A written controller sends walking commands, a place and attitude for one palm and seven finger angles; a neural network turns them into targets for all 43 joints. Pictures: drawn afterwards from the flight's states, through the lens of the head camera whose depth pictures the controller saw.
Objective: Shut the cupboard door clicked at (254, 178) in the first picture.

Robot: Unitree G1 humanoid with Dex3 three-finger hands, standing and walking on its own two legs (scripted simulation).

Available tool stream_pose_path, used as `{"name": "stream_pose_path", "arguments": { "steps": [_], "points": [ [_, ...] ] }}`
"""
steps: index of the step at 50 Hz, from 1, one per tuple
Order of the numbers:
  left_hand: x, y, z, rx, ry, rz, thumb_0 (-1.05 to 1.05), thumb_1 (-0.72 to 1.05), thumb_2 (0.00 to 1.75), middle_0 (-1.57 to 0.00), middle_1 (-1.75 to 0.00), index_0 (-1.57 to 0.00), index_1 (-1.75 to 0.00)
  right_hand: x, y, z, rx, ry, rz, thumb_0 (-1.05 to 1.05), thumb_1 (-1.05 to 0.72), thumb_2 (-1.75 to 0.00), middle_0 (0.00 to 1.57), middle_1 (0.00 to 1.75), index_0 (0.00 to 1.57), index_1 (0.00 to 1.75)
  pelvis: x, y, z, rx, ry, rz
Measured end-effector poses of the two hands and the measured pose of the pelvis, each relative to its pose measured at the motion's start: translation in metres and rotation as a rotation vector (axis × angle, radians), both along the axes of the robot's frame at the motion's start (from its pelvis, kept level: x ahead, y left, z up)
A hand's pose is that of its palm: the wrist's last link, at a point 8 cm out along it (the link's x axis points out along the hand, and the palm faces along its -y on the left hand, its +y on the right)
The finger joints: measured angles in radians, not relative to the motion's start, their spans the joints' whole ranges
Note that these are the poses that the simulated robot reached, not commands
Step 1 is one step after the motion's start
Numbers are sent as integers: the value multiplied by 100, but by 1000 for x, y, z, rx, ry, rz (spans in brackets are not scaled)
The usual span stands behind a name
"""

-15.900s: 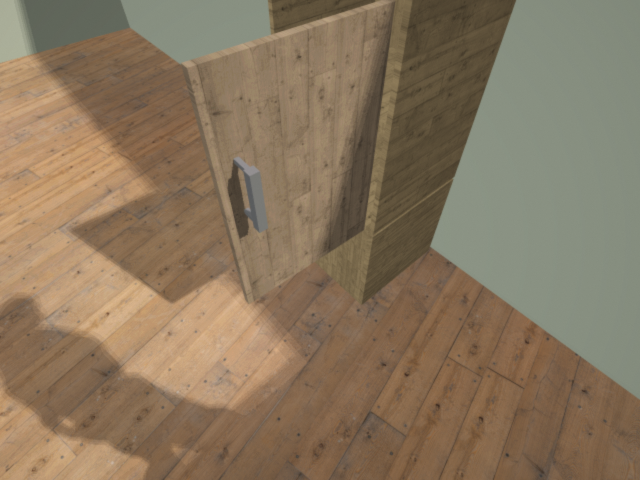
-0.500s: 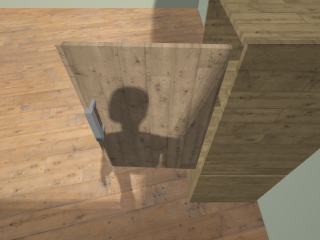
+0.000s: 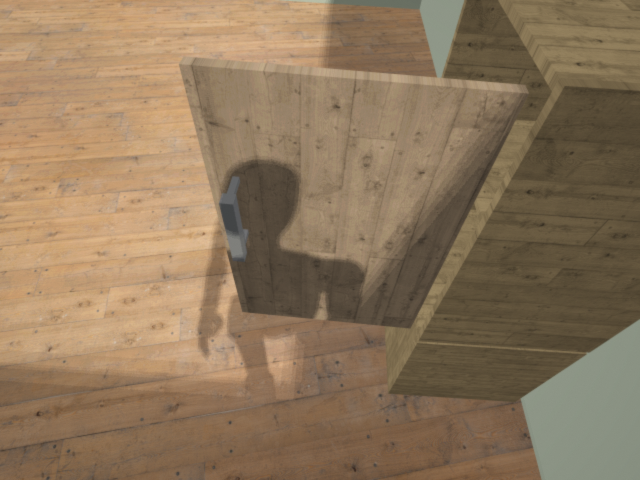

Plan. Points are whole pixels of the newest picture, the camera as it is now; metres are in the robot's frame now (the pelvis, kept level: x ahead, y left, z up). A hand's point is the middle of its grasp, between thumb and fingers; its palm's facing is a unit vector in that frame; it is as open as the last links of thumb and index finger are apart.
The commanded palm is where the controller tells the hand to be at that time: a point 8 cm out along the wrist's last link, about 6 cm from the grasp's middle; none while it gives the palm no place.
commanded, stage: come to a stop and stand still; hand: left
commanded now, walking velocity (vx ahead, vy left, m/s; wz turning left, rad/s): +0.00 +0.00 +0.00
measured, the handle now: (237, 220) +0.47 +0.17 +0.01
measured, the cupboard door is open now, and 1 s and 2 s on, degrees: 88 88 88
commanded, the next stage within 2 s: look again from close up in 0.32 s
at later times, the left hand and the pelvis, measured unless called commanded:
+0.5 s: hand out of the picture -0.02 +0.16 -0.18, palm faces -0.02 -0.99 -0.17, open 7.4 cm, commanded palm none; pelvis -0.01 +0.00 +0.00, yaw +0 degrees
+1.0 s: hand out of the picture +0.01 +0.16 -0.18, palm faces +0.00 -0.98 -0.18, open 7.4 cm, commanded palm none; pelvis +0.01 +0.00 +0.00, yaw -1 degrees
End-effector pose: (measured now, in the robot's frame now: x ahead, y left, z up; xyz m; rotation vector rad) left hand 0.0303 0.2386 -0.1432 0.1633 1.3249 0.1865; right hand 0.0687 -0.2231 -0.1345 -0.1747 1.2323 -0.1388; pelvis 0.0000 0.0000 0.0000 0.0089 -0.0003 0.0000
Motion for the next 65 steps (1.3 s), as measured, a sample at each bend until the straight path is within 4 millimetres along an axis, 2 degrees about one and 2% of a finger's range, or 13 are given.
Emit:
{"name": "stream_pose_path", "arguments": {
  "steps": [4, 7, 19, 24, 29, 34, 40, 53, 55, 58, 61, 63, 65],
  "points": [
    [-10, -8, 1, 3, 5, -17, 0, 91, 90, -20, -30, -19, -30, -14, 1, -9, 29, 14, -29, -1, -92, -90, 20, 30, 20, 30, -5, -1, -2, 11, -2, -12],
    [-20, -15, 4, -15, 28, -34, 0, 91, 90, -20, -30, -19, -30, -27, -2, -8, 26, 29, -56, -1, -94, -90, 20, 30, 20, 30, -6, 1, 1, 1, -7, -13],
    [-43, -27, -1, -57, 76, -34, 1, 91, 90, -20, -30, -20, -30, -103, 1, -3, 24, 215, -93, 0, -92, -90, 20, 30, 19, 29, -10, -2, 6, -2, -17, -11],
    [-53, -30, -3, -56, 93, -45, 0, 91, 90, -20, -30, -20, -30, -118, 8, -7, 41, 247, -83, 0, -91, -90, 20, 30, 19, 29, -13, -1, 3, -21, -6, 2],
    [-54, -23, -3, -43, 88, -33, 1, 91, 90, -20, -30, -20, -30, -113, 15, -16, 58, 221, -57, 0, -91, -90, 20, 30, 19, 29, -11, 4, -3, -27, 1, 17],
    [-47, -16, 1, -15, 66, -20, 0, 91, 90, -20, -30, -20, -30, -90, 23, -23, 82, 166, -34, 0, -91, -90, 20, 30, 19, 29, -4, 6, -4, -17, -2, 10],
    [-37, -16, 2, -11, 50, -24, 0, 91, 90, -20, -30, -20, -30, -73, 12, -20, 57, 139, -26, 2, -94, -90, 20, 30, 20, 29, 3, 5, -3, -6, -4, 0],
    [-21, -30, -6, -49, 53, -41, 0, 91, 90, -20, -30, -20, -30, -40, -9, -5, -3, 95, -19, 0, -92, -90, 20, 30, 19, 29, 13, -4, 0, -11, 0, -9],
    [5, -16, 12, -11, -97, 44, 2, 93, 90, -20, -30, -20, -30, -29, -14, 2, -35, -21, -20, 0, -92, -90, 20, 30, 20, 29, 10, -7, -3, -10, -5, -5],
    [68, -3, 73, 70, -532, 43, 4, 94, 90, -21, -31, -21, -31, -4, -23, 14, -48, -243, 0, 1, -91, -90, 20, 30, 20, 29, 9, -11, -6, 9, 0, 13],
    [126, -11, 132, 86, -903, -3, 3, 94, 90, -23, -33, -23, -33, 25, -32, 17, -29, -418, 44, 1, -91, -90, 20, 30, 20, 29, 4, -12, -14, 13, 22, 56],
    [151, -22, 154, 45, -1096, -40, 2, 93, 90, -25, -36, -25, -36, 45, -38, 18, -24, -505, 66, 1, -91, -90, 20, 30, 20, 29, -2, -15, -21, 2, 59, 61],
    [161, -34, 159, -35, -1241, -88, 2, 93, 90, -27, -39, -27, -39, 64, -43, 21, -30, -571, 87, 1, -91, -90, 20, 30, 20, 29, -8, -21, -31, 1, 108, 50]
  ]
}}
